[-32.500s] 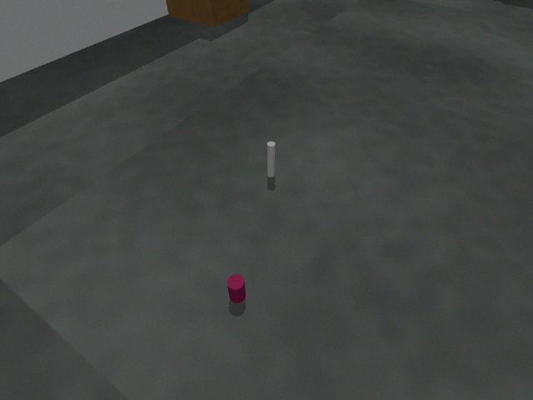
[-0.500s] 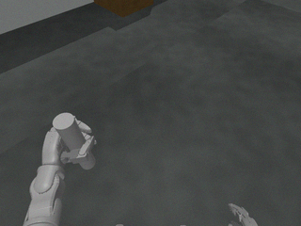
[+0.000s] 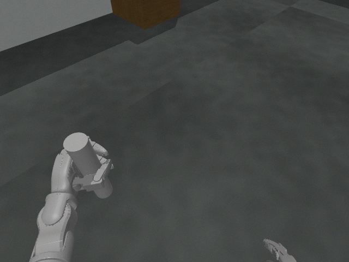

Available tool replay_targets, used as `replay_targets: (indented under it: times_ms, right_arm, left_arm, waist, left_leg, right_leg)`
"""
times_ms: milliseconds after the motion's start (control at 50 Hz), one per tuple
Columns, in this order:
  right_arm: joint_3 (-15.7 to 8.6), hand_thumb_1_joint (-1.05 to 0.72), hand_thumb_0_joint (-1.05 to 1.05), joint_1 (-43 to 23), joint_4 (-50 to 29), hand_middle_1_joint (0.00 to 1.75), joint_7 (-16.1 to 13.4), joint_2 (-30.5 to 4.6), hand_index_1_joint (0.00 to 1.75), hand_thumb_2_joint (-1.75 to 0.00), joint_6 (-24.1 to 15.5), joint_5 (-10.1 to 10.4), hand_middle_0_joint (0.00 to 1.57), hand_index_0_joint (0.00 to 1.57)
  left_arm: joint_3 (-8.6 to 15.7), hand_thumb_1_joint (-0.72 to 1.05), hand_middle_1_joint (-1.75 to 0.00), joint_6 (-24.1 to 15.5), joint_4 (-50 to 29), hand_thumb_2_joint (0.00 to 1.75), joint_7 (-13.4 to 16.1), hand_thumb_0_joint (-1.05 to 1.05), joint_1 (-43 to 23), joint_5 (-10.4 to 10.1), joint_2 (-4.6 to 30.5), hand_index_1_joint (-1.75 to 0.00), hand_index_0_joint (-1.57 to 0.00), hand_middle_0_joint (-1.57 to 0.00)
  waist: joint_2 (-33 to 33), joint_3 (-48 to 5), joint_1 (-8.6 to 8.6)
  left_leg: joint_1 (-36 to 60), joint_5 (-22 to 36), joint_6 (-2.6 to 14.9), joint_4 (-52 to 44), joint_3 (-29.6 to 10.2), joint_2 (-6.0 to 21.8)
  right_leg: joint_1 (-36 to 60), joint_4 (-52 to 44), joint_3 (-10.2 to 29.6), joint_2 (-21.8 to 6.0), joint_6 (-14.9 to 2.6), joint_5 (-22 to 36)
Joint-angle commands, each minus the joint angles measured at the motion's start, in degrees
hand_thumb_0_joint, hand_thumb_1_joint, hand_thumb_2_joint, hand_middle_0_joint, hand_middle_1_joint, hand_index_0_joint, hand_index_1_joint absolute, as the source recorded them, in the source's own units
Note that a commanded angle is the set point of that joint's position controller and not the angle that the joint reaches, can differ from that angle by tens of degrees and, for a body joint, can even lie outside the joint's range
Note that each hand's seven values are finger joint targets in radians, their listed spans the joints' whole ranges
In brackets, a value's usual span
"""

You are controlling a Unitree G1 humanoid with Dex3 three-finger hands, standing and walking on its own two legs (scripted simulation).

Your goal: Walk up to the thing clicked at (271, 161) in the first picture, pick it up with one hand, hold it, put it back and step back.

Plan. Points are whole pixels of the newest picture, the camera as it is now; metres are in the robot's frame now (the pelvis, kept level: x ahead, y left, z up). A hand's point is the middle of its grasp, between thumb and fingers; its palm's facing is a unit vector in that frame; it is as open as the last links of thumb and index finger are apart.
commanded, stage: hold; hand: left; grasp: from the side
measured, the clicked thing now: (92, 170) +0.33 +0.19 +0.05
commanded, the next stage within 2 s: none
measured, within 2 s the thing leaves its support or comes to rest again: neither
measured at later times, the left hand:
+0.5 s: hand (99, 166) +0.33 +0.17 +0.07, palm faces +0.02 -1.00 +0.01, open 5.5 cm
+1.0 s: hand (99, 166) +0.33 +0.17 +0.07, palm faces +0.02 -1.00 +0.01, open 5.5 cm
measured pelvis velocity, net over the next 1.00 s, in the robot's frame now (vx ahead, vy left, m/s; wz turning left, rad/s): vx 0.00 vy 0.00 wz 0.00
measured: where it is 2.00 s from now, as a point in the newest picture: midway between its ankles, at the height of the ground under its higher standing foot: outside the picture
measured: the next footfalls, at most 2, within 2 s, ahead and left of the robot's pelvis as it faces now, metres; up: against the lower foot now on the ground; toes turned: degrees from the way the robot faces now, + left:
none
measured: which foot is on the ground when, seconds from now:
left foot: down 0.00-1.00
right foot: down 0.00-1.00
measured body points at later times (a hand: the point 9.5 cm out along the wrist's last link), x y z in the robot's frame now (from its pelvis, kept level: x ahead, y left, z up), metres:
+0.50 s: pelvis +0.00 +0.00 +0.01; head +0.04 +0.00 +0.46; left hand +0.32 +0.22 +0.07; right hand +0.14 -0.25 -0.10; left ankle +0.02 +0.12 -0.69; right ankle +0.01 -0.14 -0.69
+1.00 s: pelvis +0.00 +0.00 +0.01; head +0.04 +0.00 +0.46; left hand +0.32 +0.22 +0.07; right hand +0.14 -0.25 -0.10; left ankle +0.02 +0.12 -0.70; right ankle +0.01 -0.14 -0.69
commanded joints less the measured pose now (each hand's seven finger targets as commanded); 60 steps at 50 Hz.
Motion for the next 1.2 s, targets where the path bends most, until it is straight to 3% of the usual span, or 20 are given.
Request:
replay_targets:
  times_ms: [0, 120, 140, 200, 220, 300, 380, 420, 560, 660, 720, 780, 820, 840, 920, 980, 1000, 1060, 1120, 1180]
  right_arm:
    - [-2.6, -0.88, 0.00, -1.9, -7.3, 0.30, -0.8, -7.7, 0.30, -0.89, -2.3, 0.1, 0.20, 0.20]
    - [-2.6, -0.88, 0.00, -2.3, -7.4, 0.30, -0.9, -7.7, 0.30, -0.89, -2.6, 0.2, 0.20, 0.20]
    - [-2.3, -0.88, 0.00, -2.8, -7.4, 0.30, -0.8, -7.2, 0.30, -0.89, -2.7, 0.2, 0.20, 0.20]
    - [-2.5, -0.88, 0.00, -1.9, -7.1, 0.30, -0.9, -7.5, 0.30, -0.89, -2.5, 0.1, 0.20, 0.20]
    - [-2.5, -0.88, 0.00, -2.4, -7.3, 0.30, -0.9, -7.6, 0.30, -0.89, -2.5, 0.1, 0.20, 0.20]
    - [-2.4, -0.89, 0.00, -2.8, -7.0, 0.30, -0.8, -7.4, 0.30, -0.89, -2.7, 0.1, 0.20, 0.20]
    - [-2.7, -0.88, 0.00, -2.1, -7.1, 0.30, -0.9, -7.7, 0.30, -0.89, -2.8, 0.1, 0.20, 0.20]
    - [-2.7, -0.88, 0.00, -1.6, -6.5, 0.30, -0.7, -7.8, 0.30, -0.89, -2.9, 0.0, 0.20, 0.20]
    - [-2.5, -0.88, 0.00, -2.3, -6.8, 0.30, -0.6, -7.4, 0.30, -0.89, -2.5, -0.1, 0.20, 0.20]
    - [-2.7, -0.89, 0.00, -2.0, -6.9, 0.30, -0.6, -7.5, 0.30, -0.90, -2.7, -0.2, 0.20, 0.20]
    - [-2.6, -0.88, 0.00, -1.6, -6.2, 0.30, -0.8, -7.5, 0.30, -0.89, -2.5, -0.1, 0.20, 0.20]
    - [-2.9, -0.88, 0.00, -1.7, -6.0, 0.30, -0.7, -7.7, 0.30, -0.89, -2.2, -0.2, 0.20, 0.20]
    - [-2.6, -0.88, 0.00, -2.6, -6.3, 0.30, -0.8, -7.4, 0.30, -0.90, -2.1, -0.1, 0.20, 0.20]
    - [-2.6, -0.89, 0.00, -2.5, -6.7, 0.30, -0.7, -7.5, 0.30, -0.90, -2.2, -0.1, 0.20, 0.20]
    - [-2.8, -0.88, 0.00, -2.5, -7.0, 0.30, -0.6, -7.8, 0.30, -0.89, -2.7, -0.1, 0.20, 0.20]
    - [-2.8, -0.88, 0.00, -2.8, -6.7, 0.30, -0.6, -7.7, 0.30, -0.89, -2.8, 0.0, 0.20, 0.20]
    - [-2.9, -0.89, 0.00, -1.9, -6.3, 0.30, -0.4, -7.7, 0.30, -0.90, -2.8, -0.1, 0.20, 0.20]
    - [-2.6, -0.89, 0.00, -2.4, -6.6, 0.30, -0.6, -7.5, 0.30, -0.90, -2.6, 0.0, 0.20, 0.20]
    - [-2.7, -0.88, 0.00, -2.3, -6.5, 0.30, -0.8, -7.7, 0.30, -0.90, -2.5, 0.0, 0.20, 0.20]
    - [-2.7, -0.88, 0.00, -1.8, -6.2, 0.30, -0.7, -7.7, 0.30, -0.89, -2.9, -0.2, 0.20, 0.20]
  left_arm:
    - [2.3, 0.57, -1.37, -3.7, -12.3, 1.19, -0.2, 0.00, -13.7, -0.9, 7.7, -1.35, -1.33, -1.31]
    - [3.0, 0.58, -1.36, -3.7, -12.9, 1.20, 0.4, 0.00, -13.9, -1.3, 7.4, -1.34, -1.31, -1.29]
    - [1.2, 0.59, -1.37, -3.7, -12.4, 1.21, 0.4, 0.00, -13.4, -1.2, 6.0, -1.36, -1.32, -1.30]
    - [2.4, 0.55, -1.37, -3.8, -14.8, 1.21, 0.4, 0.00, -15.9, -0.8, 8.2, -1.35, -1.31, -1.29]
    - [1.0, 0.55, -1.36, -3.5, -13.0, 1.20, 0.3, 0.00, -14.9, -0.6, 6.7, -1.35, -1.31, -1.30]
    - [2.7, 0.58, -1.37, -4.3, -13.2, 1.21, 0.4, 0.00, -17.1, -1.0, 7.8, -1.36, -1.32, -1.30]
    - [1.0, 0.58, -1.37, -4.1, -13.6, 1.21, 0.3, 0.00, -14.7, -1.0, 6.2, -1.36, -1.32, -1.30]
    - [1.7, 0.57, -1.37, -3.6, -10.7, 1.21, 0.1, 0.00, -12.5, -1.2, 6.0, -1.35, -1.31, -1.29]
    - [2.2, 0.60, -1.38, -4.6, -11.6, 1.23, 0.0, 0.00, -16.2, -1.3, 6.4, -1.36, -1.32, -1.30]
    - [2.5, 0.58, -1.36, -5.3, -13.9, 1.21, 0.2, 0.00, -15.5, -0.6, 7.9, -1.35, -1.31, -1.30]
    - [1.9, 0.55, -1.37, -4.6, -11.1, 1.22, 0.1, 0.00, -13.2, -0.9, 6.5, -1.36, -1.31, -1.30]
    - [1.9, 0.57, -1.38, -4.1, -9.6, 1.23, -0.2, 0.00, -16.3, -1.0, 6.5, -1.37, -1.32, -1.30]
    - [3.6, 0.59, -1.39, -4.3, -9.0, 1.24, 0.0, 0.00, -16.3, -1.1, 7.7, -1.38, -1.33, -1.32]
    - [2.6, 0.58, -1.40, -4.8, -11.2, 1.25, -0.1, 0.00, -17.3, -1.0, 7.1, -1.39, -1.34, -1.32]
    - [0.7, 0.63, -1.38, -5.2, -12.9, 1.23, -0.4, 0.00, -16.7, -0.8, 6.0, -1.36, -1.32, -1.31]
    - [2.6, 0.57, -1.37, -4.9, -10.7, 1.21, -0.1, 0.00, -13.5, -1.0, 7.1, -1.36, -1.32, -1.30]
    - [3.0, 0.54, -1.37, -4.9, -11.8, 1.21, 0.0, 0.00, -15.1, -0.8, 7.9, -1.36, -1.31, -1.30]
    - [2.1, 0.57, -1.39, -5.0, -11.7, 1.24, 0.2, 0.00, -15.7, -1.3, 6.3, -1.38, -1.32, -1.31]
    - [3.5, 0.59, -1.38, -5.4, -12.5, 1.25, 0.6, 0.00, -18.4, -1.0, 8.5, -1.37, -1.32, -1.30]
    - [0.5, 0.61, -1.39, -5.1, -10.4, 1.25, 0.2, 0.00, -16.4, -0.8, 5.3, -1.38, -1.32, -1.31]
  waist:
    - [-0.2, -14.2, -0.11]
    - [-0.9, -13.6, -0.07]
    - [-0.3, -12.6, -0.34]
    - [1.1, -15.8, -0.29]
    - [0.2, -13.6, -0.67]
    - [-0.6, -13.0, -0.27]
    - [1.1, -16.6, -0.46]
    - [-0.3, -14.4, -0.47]
    - [-1.3, -13.1, -0.40]
    - [0.7, -18.1, 0.10]
    - [0.1, -15.8, -0.51]
    - [-2.5, -13.6, -1.17]
    - [-3.2, -11.4, -0.36]
    - [-2.1, -11.9, -0.33]
    - [1.6, -15.3, -0.28]
    - [0.0, -13.6, -0.15]
    - [0.9, -15.7, 0.18]
    - [-1.6, -13.0, -0.54]
    - [-0.6, -15.0, -0.33]
    - [-0.4, -14.0, -0.94]
  left_leg:
    - [8.3, 12.0, 0.84, -8.8, 0.2, -1.7]
    - [9.3, 10.7, 0.80, -10.0, 0.1, -1.6]
    - [8.8, 10.7, 0.79, -9.8, 0.4, -1.8]
    - [11.3, 15.0, 0.68, -9.4, 0.3, -1.6]
    - [10.8, 13.7, 0.71, -9.7, 0.5, -1.6]
    - [9.3, 10.3, 0.99, -10.0, 0.6, -1.8]
    - [13.3, 15.8, 0.46, -10.0, 0.0, -1.5]
    - [11.4, 17.3, 0.66, -9.5, 0.1, -1.5]
    - [9.5, 13.1, 0.99, -9.7, 0.7, -1.8]
    - [12.9, 17.9, 0.78, -9.3, 0.6, -1.8]
    - [12.4, 19.8, 0.89, -9.1, 0.5, -1.6]
    - [10.0, 16.6, 1.29, -9.0, 0.5, -1.5]
    - [8.1, 12.4, 1.42, -9.7, 1.0, -1.9]
    - [9.3, 12.0, 1.29, -10.3, 1.0, -1.8]
    - [12.9, 14.5, 0.61, -10.7, 0.6, -1.7]
    - [11.1, 14.3, 0.76, -10.6, 0.2, -1.6]
    - [11.5, 15.3, 0.67, -10.4, 0.1, -1.5]
    - [10.4, 14.2, 1.03, -10.2, 0.4, -1.6]
    - [11.1, 14.3, 0.99, -10.3, 0.7, -1.7]
    - [11.7, 14.7, 0.80, -10.7, 0.1, -1.4]
  right_leg:
    - [6.6, -7.7, -0.7, 1.6, -1.56, 14.0]
    - [7.2, -8.5, -0.8, 1.7, -1.53, 12.5]
    - [6.9, -8.6, -0.6, 1.6, -1.52, 12.7]
    - [7.7, -8.1, -0.6, 1.6, -1.53, 16.5]
    - [7.3, -8.7, -0.5, 1.6, -1.50, 15.5]
    - [7.3, -9.4, -0.2, 1.3, -1.45, 12.6]
    - [8.1, -8.4, -0.9, 1.8, -1.64, 16.7]
    - [8.4, -8.2, -0.9, 1.8, -1.53, 18.4]
    - [7.6, -9.4, -0.2, 1.4, -1.30, 15.4]
    - [10.3, -8.7, -0.3, 1.5, -1.34, 19.8]
    - [9.3, -8.5, -0.4, 1.6, -1.28, 21.4]
    - [8.0, -9.3, -0.2, 1.4, -1.10, 19.4]
    - [8.1, -10.5, 0.1, 1.0, -1.01, 15.6]
    - [7.7, -10.3, 0.1, 1.1, -1.23, 14.8]
    - [8.3, -9.2, -0.6, 1.6, -1.71, 15.9]
    - [8.4, -9.1, -0.9, 1.8, -1.66, 15.6]
    - [9.0, -8.7, -0.9, 1.8, -1.77, 16.4]
    - [8.3, -9.6, -0.6, 1.7, -1.36, 16.1]
    - [9.0, -9.6, -0.2, 1.4, -1.44, 16.4]
    - [7.6, -8.9, -0.7, 1.7, -1.68, 16.1]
